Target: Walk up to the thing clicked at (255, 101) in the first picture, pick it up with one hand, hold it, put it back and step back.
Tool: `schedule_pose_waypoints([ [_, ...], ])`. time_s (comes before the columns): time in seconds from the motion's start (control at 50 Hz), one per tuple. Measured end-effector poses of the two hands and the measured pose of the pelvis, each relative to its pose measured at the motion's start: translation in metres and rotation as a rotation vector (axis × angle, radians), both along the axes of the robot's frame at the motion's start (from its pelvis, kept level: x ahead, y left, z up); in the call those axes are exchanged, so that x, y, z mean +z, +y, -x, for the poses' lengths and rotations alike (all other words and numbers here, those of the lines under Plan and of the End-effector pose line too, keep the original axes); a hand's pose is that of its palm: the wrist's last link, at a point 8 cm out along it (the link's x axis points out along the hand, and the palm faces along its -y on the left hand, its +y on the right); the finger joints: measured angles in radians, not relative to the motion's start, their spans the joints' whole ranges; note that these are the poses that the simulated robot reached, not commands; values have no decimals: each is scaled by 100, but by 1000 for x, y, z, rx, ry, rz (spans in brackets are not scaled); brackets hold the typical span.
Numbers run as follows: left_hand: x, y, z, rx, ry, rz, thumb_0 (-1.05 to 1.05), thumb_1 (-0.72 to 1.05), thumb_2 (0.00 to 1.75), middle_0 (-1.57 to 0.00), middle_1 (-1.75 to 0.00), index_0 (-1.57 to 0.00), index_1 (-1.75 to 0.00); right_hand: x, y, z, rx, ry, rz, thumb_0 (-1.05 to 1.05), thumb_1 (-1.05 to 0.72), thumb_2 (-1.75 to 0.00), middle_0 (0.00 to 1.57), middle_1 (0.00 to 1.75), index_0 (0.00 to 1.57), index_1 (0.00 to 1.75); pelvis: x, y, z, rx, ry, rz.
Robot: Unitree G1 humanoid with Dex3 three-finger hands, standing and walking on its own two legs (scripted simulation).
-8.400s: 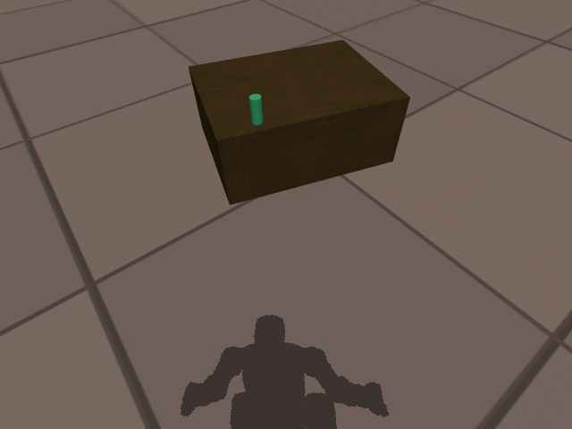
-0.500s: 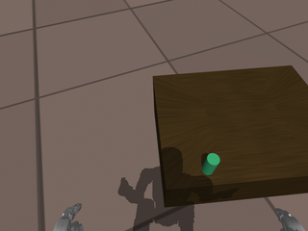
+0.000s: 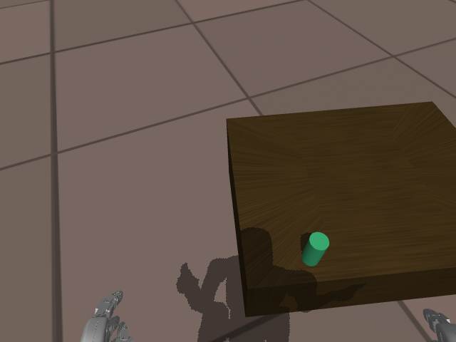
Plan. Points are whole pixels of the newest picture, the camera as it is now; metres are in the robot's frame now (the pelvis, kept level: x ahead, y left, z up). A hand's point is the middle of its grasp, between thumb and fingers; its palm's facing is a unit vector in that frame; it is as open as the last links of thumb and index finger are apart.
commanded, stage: go down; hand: right
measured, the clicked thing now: (314, 249) +0.40 -0.19 -0.29
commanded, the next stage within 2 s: approach in 1.86 s
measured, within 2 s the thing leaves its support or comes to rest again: neither
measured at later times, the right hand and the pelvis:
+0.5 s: hand out of the picture +0.14 -0.29 -0.09, palm faces +0.07 +0.95 -0.31, open 17.5 cm; pelvis -0.02 +0.00 -0.01, yaw -1 degrees
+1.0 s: hand (443, 278) +0.25 -0.34 -0.04, palm faces +0.12 +0.98 -0.18, open 17.6 cm; pelvis -0.03 -0.01 -0.01, yaw +1 degrees
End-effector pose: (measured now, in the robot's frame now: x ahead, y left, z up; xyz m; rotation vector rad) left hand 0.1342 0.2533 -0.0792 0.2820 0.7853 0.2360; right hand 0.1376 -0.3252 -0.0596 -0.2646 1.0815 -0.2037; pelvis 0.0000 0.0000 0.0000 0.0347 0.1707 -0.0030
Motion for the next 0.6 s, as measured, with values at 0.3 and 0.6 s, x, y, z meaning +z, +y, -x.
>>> schedule_pose_waypoints([
  [0.3, 0, -2, 5, 2, -65, -24, 1, 90, 89, -20, -30, -20, -30, 3, -5, 17, -3, -21, -4, -1, 56, -7, 3, 6, 4, 6, -9, -1, 12, -10, 6, -12],
  [0.6, -3, -9, 14, -21, -86, -54, 1, 89, 89, -20, -30, -20, -30, 19, -23, -11, -21, -176, -2, -1, 56, -7, 3, 6, 4, 6, -14, -3, 23, -20, 0, -20],
])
